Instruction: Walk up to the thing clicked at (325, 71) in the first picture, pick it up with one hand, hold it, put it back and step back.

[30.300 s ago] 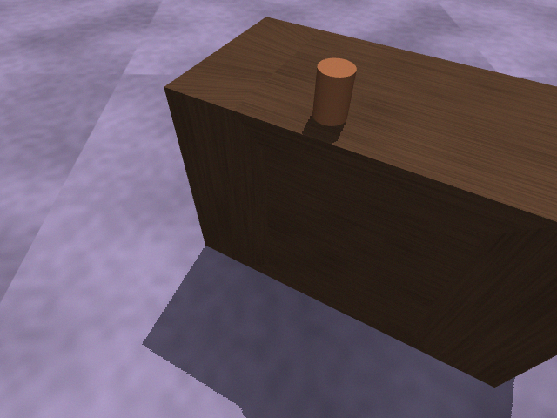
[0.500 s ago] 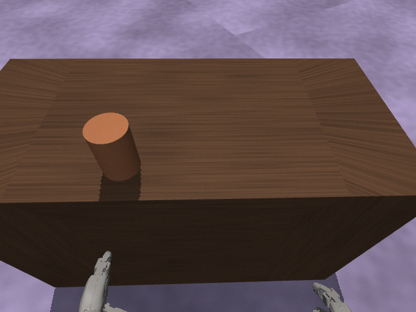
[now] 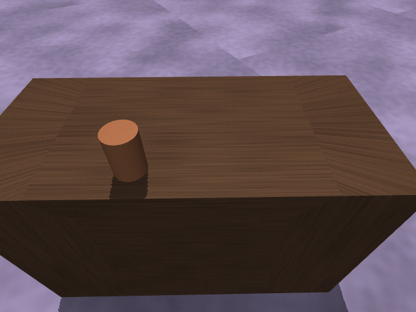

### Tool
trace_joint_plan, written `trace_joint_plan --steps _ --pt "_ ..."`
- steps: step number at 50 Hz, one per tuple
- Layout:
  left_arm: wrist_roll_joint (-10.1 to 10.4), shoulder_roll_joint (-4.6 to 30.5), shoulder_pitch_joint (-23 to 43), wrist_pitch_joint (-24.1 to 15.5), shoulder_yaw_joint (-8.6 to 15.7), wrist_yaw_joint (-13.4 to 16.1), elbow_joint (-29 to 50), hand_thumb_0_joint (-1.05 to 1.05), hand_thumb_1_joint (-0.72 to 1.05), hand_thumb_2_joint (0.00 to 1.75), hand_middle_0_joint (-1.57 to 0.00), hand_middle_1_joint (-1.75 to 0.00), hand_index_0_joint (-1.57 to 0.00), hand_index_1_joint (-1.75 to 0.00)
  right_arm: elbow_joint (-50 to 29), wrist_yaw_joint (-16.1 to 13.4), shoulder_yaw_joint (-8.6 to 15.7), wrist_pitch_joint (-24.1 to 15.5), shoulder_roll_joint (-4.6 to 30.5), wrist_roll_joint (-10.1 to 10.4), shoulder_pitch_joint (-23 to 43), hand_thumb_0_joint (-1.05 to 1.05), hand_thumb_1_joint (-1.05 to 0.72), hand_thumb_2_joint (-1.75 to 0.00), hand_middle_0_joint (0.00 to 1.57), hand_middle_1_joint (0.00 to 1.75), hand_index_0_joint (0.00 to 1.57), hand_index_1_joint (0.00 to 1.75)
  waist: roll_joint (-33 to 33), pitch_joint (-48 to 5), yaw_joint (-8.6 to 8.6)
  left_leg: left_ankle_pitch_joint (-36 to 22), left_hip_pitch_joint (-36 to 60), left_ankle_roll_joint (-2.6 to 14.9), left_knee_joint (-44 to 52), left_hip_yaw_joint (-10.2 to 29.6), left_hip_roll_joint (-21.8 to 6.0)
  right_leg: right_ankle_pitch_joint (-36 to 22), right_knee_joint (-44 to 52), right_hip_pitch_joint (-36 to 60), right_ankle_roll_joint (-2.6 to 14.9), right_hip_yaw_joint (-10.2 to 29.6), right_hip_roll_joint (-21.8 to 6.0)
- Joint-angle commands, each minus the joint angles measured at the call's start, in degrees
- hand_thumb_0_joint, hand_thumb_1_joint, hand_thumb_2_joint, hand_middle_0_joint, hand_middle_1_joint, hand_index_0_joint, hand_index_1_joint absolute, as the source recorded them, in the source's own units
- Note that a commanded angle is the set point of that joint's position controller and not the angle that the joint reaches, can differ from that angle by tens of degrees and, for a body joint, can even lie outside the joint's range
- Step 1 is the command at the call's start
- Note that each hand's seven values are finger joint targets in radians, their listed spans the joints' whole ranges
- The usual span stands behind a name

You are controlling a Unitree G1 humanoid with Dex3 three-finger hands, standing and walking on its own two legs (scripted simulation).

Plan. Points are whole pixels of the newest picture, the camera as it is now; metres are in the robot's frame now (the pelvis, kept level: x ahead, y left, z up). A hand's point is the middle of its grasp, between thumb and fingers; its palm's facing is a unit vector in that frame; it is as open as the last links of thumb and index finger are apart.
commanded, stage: home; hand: left
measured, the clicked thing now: (125, 151) +0.47 +0.23 +0.03
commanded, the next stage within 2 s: stand in 1.38 s
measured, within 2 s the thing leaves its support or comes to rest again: neither
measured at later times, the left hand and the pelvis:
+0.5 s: hand out of the picture +0.03 +0.26 -0.16, palm faces -0.07 -0.93 -0.35, open 17.6 cm; pelvis -0.01 +0.00 +0.00, yaw +0 degrees
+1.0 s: hand out of the picture +0.09 +0.25 -0.15, palm faces -0.05 -0.93 -0.35, open 17.4 cm; pelvis +0.01 +0.00 +0.01, yaw +0 degrees
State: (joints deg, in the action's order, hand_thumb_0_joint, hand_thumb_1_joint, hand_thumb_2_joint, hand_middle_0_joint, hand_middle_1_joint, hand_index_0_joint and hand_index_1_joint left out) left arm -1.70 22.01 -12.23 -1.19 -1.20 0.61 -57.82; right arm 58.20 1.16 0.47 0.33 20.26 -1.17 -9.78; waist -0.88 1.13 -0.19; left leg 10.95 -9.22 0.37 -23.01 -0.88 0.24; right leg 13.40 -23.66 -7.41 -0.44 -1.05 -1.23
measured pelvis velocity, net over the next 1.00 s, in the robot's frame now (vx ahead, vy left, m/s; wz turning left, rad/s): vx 0.01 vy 0.00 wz -0.01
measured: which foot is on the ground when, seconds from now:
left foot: down 0.00-1.00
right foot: down 0.00-1.00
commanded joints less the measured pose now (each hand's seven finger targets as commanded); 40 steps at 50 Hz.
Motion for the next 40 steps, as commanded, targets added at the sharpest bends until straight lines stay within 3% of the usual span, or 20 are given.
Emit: trace_joint_plan --steps 1,4,6,8,12,15,18,23,25,30,34,40 --pt "0.5 11.5 4.2 -1.6 2.2 0.6 1.8 0.00 -0.61 0.02 -0.04 -0.04 -0.04 -0.04 -1.8 -0.6 2.0 -1.6 10.7 -0.1 3.6 0.00 -0.89 -0.90 0.20 0.30 0.20 0.30 2.2 0.4 0.31 -0.4 0.9 0.97 6.5 6.7 -6.1 1.5 8.3 -4.1 2.38 6.8 -5.7" --pt "0.5 12.1 3.5 -1.5 2.1 0.5 0.2 0.00 -0.58 0.04 -0.05 -0.05 -0.05 -0.05 -0.3 -0.6 2.0 -1.5 11.3 -0.1 2.9 0.00 -0.90 -0.90 0.20 0.30 0.20 0.30 1.7 0.9 0.48 2.9 1.7 1.04 6.9 6.7 -5.9 5.5 9.7 -6.0 2.20 7.3 -5.7" --pt "0.6 12.3 3.8 -1.3 2.2 0.5 -0.6 0.00 -0.59 0.04 -0.05 -0.05 -0.05 -0.05 0.4 -0.6 1.9 -1.5 11.4 -0.2 2.8 0.00 -0.90 -0.90 0.20 0.30 0.20 0.30 1.1 -0.1 0.31 3.3 1.2 1.22 7.4 7.0 -6.1 5.0 9.4 -4.5 2.29 7.4 -5.8" --pt "0.7 12.4 3.1 -1.2 2.3 0.3 -1.5 0.00 -0.60 0.03 -0.04 -0.05 -0.04 -0.04 1.1 -0.6 1.9 -1.5 11.8 -0.2 2.5 0.00 -0.90 -0.90 0.20 0.30 0.20 0.30 0.4 2.5 0.18 7.4 -0.5 1.25 8.6 7.7 -6.2 8.4 9.9 -6.2 2.19 7.4 -5.3" --pt "0.6 12.3 3.1 -1.0 2.4 0.3 -2.3 0.00 -0.60 0.03 -0.04 -0.04 -0.04 -0.04 1.7 -0.5 1.8 -1.4 11.4 -0.1 2.0 0.00 -0.90 -0.90 0.20 0.30 0.20 0.30 0.8 3.0 0.06 8.5 -2.2 1.29 8.7 7.7 -5.9 10.1 10.2 -6.2 2.22 7.7 -5.2" --pt "0.9 11.6 2.6 -0.9 2.5 0.1 -2.8 0.00 -0.59 0.03 -0.04 -0.05 -0.05 -0.05 1.8 -0.8 1.8 -1.8 11.9 -0.2 2.1 0.00 -0.90 -0.90 0.20 0.30 0.20 0.30 -2.5 0.0 -0.18 8.5 -2.0 1.44 9.9 8.4 -6.9 4.1 7.7 -2.9 2.37 6.9 -5.0" --pt "0.8 10.9 2.1 -0.9 2.3 0.0 -3.5 0.00 -0.60 0.03 -0.04 -0.05 -0.04 -0.04 2.1 -1.0 1.6 -1.9 11.8 0.0 2.4 0.00 -0.90 -0.90 0.20 0.30 0.20 0.30 -1.7 1.6 -0.38 10.0 -4.5 1.33 10.5 8.9 -6.8 4.2 7.6 -2.7 1.96 6.5 -4.5" --pt "0.7 10.6 3.0 -1.0 2.1 0.0 -3.7 0.00 -0.60 0.03 -0.04 -0.05 -0.04 -0.04 2.4 -1.2 1.4 -2.0 11.6 0.4 2.3 0.00 -0.90 -0.90 0.20 0.30 0.20 0.30 -0.1 -0.1 0.16 3.1 -0.8 1.23 9.0 8.2 -7.0 -0.2 7.6 -2.7 2.14 6.6 -5.2" --pt "0.9 10.8 3.2 -0.7 2.3 0.1 -4.0 0.00 -0.58 0.04 -0.05 -0.05 -0.05 -0.05 2.8 -1.2 1.5 -1.9 12.2 0.3 1.6 0.00 -0.90 -0.90 0.20 0.30 0.20 0.30 -0.9 0.7 0.55 6.8 -1.6 1.29 9.7 8.3 -6.9 1.9 7.8 -3.4 2.04 6.6 -4.9" --pt "0.9 10.4 3.9 -1.0 1.9 0.2 -4.0 0.00 -0.59 0.03 -0.04 -0.05 -0.05 -0.05 2.9 -1.3 1.2 -2.1 11.9 0.6 2.3 0.00 -0.90 -0.90 0.20 0.30 0.20 0.30 1.2 -1.1 0.61 -2.8 1.8 1.15 7.9 7.2 -7.0 -4.4 7.8 -2.2 2.08 6.8 -5.8" --pt "1.1 10.5 4.5 -1.2 1.8 0.4 -3.6 0.00 -0.60 0.03 -0.04 -0.04 -0.04 -0.04 3.0 -1.4 1.2 -2.3 12.2 0.7 2.9 0.00 -0.90 -0.90 0.20 0.30 0.20 0.30 0.8 -4.9 0.44 -13.4 5.1 1.17 5.7 6.4 -7.7 -14.6 6.7 1.1 1.68 6.5 -6.5" --pt "1.3 10.2 5.2 -1.0 1.9 0.5 -3.9 0.00 -0.58 0.04 -0.05 -0.05 -0.05 -0.05 3.4 -1.7 1.1 -2.3 12.1 0.8 3.8 0.00 -0.90 -0.90 0.20 0.30 0.20 0.30 1.2 -3.7 0.19 -15.6 4.9 0.80 6.2 6.1 -7.8 -16.6 6.8 2.3 1.33 5.8 -6.4"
